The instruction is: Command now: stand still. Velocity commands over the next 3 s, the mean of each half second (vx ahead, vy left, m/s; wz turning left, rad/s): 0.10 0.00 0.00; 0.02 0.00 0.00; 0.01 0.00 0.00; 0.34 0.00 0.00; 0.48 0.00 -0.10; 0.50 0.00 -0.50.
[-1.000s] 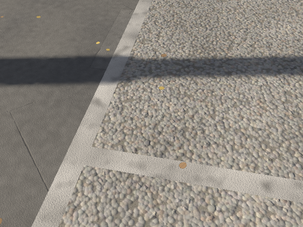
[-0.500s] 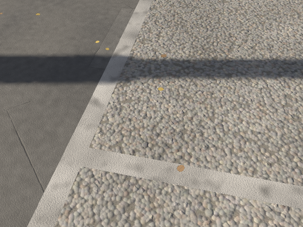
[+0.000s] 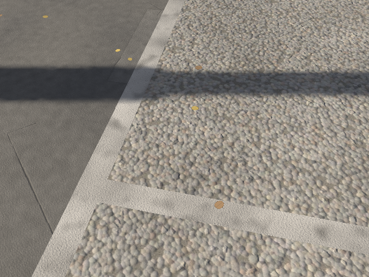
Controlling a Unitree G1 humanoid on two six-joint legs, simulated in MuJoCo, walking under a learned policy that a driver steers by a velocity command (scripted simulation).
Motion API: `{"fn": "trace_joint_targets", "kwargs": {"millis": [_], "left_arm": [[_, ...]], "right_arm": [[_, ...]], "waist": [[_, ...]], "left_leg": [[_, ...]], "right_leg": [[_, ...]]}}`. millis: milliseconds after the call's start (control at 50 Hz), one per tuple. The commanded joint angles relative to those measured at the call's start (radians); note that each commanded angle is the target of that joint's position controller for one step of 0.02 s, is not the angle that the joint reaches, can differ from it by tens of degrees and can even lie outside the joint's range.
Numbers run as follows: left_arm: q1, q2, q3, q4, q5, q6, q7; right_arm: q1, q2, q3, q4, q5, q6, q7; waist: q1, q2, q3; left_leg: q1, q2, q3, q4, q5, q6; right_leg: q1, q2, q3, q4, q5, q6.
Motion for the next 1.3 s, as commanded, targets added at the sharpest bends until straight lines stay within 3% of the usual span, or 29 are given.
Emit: {"fn": "trace_joint_targets", "kwargs": {"millis": [20,40,60,100,140,160,180,200,240,260,280,300,320,340,380,420,460,500,520,540,560,580,620,700,940,1300], "left_arm": [[0.086,0.083,0.012,-0.010,0.000,-0.004,0.002],[0.089,0.083,0.012,-0.010,-0.001,-0.004,0.002],[0.112,0.078,0.012,0.001,-0.003,-0.003,0.003],[0.107,0.119,0.027,-0.012,-0.014,0.001,0.009],[0.149,0.154,0.040,-0.023,-0.025,-0.011,0.011],[0.171,0.189,0.053,-0.022,-0.032,-0.021,0.008],[0.140,0.197,0.058,-0.033,-0.029,-0.030,0.008],[0.104,0.183,0.054,-0.046,-0.020,-0.036,0.007],[0.028,0.149,0.044,-0.068,-0.023,-0.035,-0.003],[0.035,0.148,0.045,-0.068,-0.023,-0.031,-0.004],[0.046,0.139,0.042,-0.079,-0.009,-0.035,0.001],[0.110,0.052,0.019,-0.075,-0.004,-0.031,0.012],[0.091,0.066,0.021,-0.073,-0.013,-0.024,0.014],[0.083,0.082,0.029,-0.072,-0.026,-0.016,0.011],[0.052,0.071,0.030,-0.065,-0.021,-0.010,0.010],[0.028,0.065,0.032,-0.066,-0.020,-0.007,0.014],[0.013,0.056,0.026,-0.060,-0.025,-0.002,0.015],[0.055,0.063,0.028,-0.034,-0.023,0.010,0.013],[0.052,0.091,0.031,-0.033,-0.009,0.019,0.012],[0.039,0.128,0.035,-0.046,0.001,0.030,0.014],[-0.003,0.161,0.040,-0.051,-0.010,0.036,0.014],[-0.034,0.141,0.041,-0.050,-0.018,0.033,0.009],[-0.051,0.127,0.044,-0.049,-0.009,0.018,0.006],[-0.053,0.116,0.046,-0.038,-0.011,-0.003,-0.002],[-0.075,0.113,0.049,-0.022,-0.010,0.008,0.002],[-0.065,0.098,0.044,-0.002,-0.008,0.016,0.007]], "right_arm": [[0.017,-0.096,-0.013,-0.025,0.000,-0.007,-0.003],[0.019,-0.095,-0.012,-0.024,0.000,-0.007,-0.003],[0.036,-0.086,-0.010,-0.015,0.001,-0.006,-0.003],[0.045,-0.101,-0.019,-0.015,0.011,-0.007,-0.004],[-0.011,-0.085,-0.017,-0.046,0.013,-0.032,0.003],[-0.039,-0.059,-0.013,-0.063,0.018,-0.051,0.013],[-0.061,-0.052,-0.010,-0.076,0.016,-0.066,0.020],[-0.048,-0.047,-0.009,-0.078,0.014,-0.077,0.026],[0.053,-0.044,-0.010,-0.049,0.012,-0.086,0.031],[0.109,-0.079,-0.023,-0.026,0.003,-0.081,0.029],[0.169,-0.154,-0.042,-0.021,0.002,-0.075,0.026],[0.244,-0.204,-0.049,-0.003,0.004,-0.070,0.029],[0.276,-0.123,-0.022,0.002,-0.006,-0.076,0.032],[0.220,-0.098,-0.007,-0.011,-0.011,-0.086,0.030],[0.113,-0.125,-0.004,-0.054,-0.013,-0.092,0.027],[0.065,-0.100,0.008,-0.063,-0.018,-0.082,0.020],[0.078,-0.114,0.007,-0.057,-0.016,-0.066,0.012],[0.067,-0.142,0.001,-0.057,0.012,-0.051,0.010],[0.092,-0.149,-0.004,-0.050,0.024,-0.051,0.014],[0.104,-0.136,-0.004,-0.052,0.015,-0.054,0.018],[0.134,-0.097,-0.002,-0.050,-0.002,-0.053,0.023],[0.135,-0.068,0.003,-0.044,-0.010,-0.048,0.020],[0.111,-0.075,0.001,-0.045,0.000,-0.042,0.013],[0.122,-0.089,-0.001,-0.045,-0.002,-0.030,0.008],[0.116,-0.089,-0.001,-0.036,-0.002,-0.019,0.002],[0.149,-0.067,0.003,-0.019,-0.004,-0.026,-0.002]], "waist": [[0.000,-0.007,0.014],[0.000,-0.007,0.014],[0.002,-0.012,-0.006],[0.004,-0.053,0.045],[0.037,-0.101,0.119],[0.047,-0.164,0.142],[0.044,-0.178,0.180],[0.022,-0.168,0.181],[-0.046,-0.134,0.127],[-0.050,-0.090,0.079],[-0.044,0.048,0.011],[-0.051,0.259,-0.099],[-0.061,0.230,-0.116],[-0.028,0.144,-0.078],[0.005,0.058,-0.050],[0.032,0.077,-0.039],[0.029,0.094,-0.052],[0.060,0.071,-0.067],[0.052,0.051,-0.064],[0.030,-0.001,-0.055],[-0.022,-0.096,-0.017],[-0.016,-0.105,0.014],[-0.001,-0.042,0.025],[-0.004,-0.038,-0.047],[-0.001,-0.011,-0.017],[0.003,-0.005,0.023]], "left_leg": [[0.112,0.025,-0.026,-0.060,0.132,0.040],[0.112,0.025,-0.026,-0.059,0.133,0.040],[0.118,0.009,-0.010,-0.053,0.018,0.041],[0.031,-0.036,0.035,0.004,-0.318,0.050],[-0.119,-0.041,0.048,0.099,-0.368,0.056],[-0.187,-0.045,0.081,0.202,-0.262,0.052],[-0.227,-0.009,0.050,0.270,-0.187,0.063],[-0.232,0.009,0.035,0.268,-0.193,0.074],[-0.041,-0.011,0.062,0.027,-0.125,0.085],[0.084,-0.016,0.036,-0.022,0.045,0.076],[0.204,0.077,-0.098,-0.053,0.329,0.093],[0.311,0.237,-0.304,-0.104,0.492,0.217],[0.301,0.334,-0.454,-0.166,0.588,0.287],[0.249,0.342,-0.398,-0.149,0.603,0.285],[0.176,0.289,-0.263,-0.145,0.605,0.246],[0.118,0.207,-0.143,-0.150,0.618,0.196],[0.123,0.162,-0.091,-0.122,0.647,0.187],[0.094,0.142,-0.072,-0.100,0.566,0.168],[0.066,0.125,-0.076,-0.117,0.424,0.136],[0.028,0.092,-0.059,-0.128,0.209,0.101],[0.019,0.017,-0.004,-0.155,0.042,0.071],[0.038,-0.008,0.023,-0.152,0.015,0.049],[0.060,-0.003,0.027,-0.108,0.138,0.041],[0.128,0.014,0.023,-0.069,0.266,0.044],[0.127,0.022,0.024,-0.082,0.195,0.032],[0.080,0.026,0.017,-0.121,0.057,0.030]], "right_leg": [[-0.151,-0.023,0.020,-0.119,0.096,-0.017],[-0.151,-0.023,0.020,-0.119,0.096,-0.017],[-0.143,-0.017,0.014,-0.127,-0.008,-0.024],[-0.178,-0.034,0.058,-0.144,-0.304,-0.073],[-0.168,-0.137,0.208,-0.226,-0.490,-0.144],[-0.129,-0.231,0.335,-0.293,-0.524,-0.191],[-0.132,-0.297,0.409,-0.308,-0.425,-0.223],[-0.124,-0.302,0.394,-0.273,-0.251,-0.222],[-0.143,-0.205,0.229,-0.135,0.091,-0.143],[-0.166,-0.142,0.158,-0.048,0.208,-0.093],[-0.216,-0.046,0.049,0.134,0.249,-0.034],[-0.294,0.032,-0.021,0.317,-0.006,0.035],[-0.316,0.019,0.054,0.480,-0.284,0.057],[-0.332,-0.016,0.099,0.597,-0.314,0.058],[-0.338,-0.060,0.101,0.578,-0.245,0.048],[-0.253,-0.075,0.077,0.370,-0.178,0.050],[-0.169,-0.041,0.029,0.179,-0.104,0.053],[-0.031,-0.018,-0.002,-0.051,0.171,0.038],[0.029,-0.032,0.027,-0.082,0.299,0.025],[0.064,-0.078,0.071,-0.082,0.410,0.006],[0.020,-0.077,0.064,-0.029,0.414,-0.027],[-0.027,-0.061,0.057,-0.019,0.324,-0.040],[-0.045,-0.053,0.060,-0.024,0.373,-0.028],[-0.019,-0.049,0.055,-0.013,0.472,-0.029],[-0.032,-0.035,0.047,-0.037,0.397,-0.028],[-0.058,-0.023,0.040,-0.070,0.254,-0.021]]}}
